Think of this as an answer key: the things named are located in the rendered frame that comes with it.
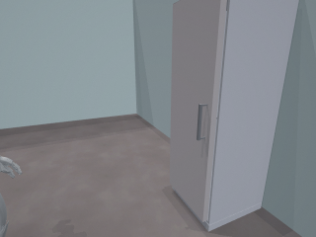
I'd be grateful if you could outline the robot left hand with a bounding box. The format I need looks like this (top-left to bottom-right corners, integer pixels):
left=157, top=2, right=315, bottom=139
left=0, top=156, right=23, bottom=179

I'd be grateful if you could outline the handle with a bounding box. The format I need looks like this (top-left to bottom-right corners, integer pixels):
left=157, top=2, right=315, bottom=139
left=197, top=104, right=207, bottom=141

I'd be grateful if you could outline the fridge door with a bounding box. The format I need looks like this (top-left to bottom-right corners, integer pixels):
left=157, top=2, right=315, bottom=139
left=169, top=0, right=227, bottom=222

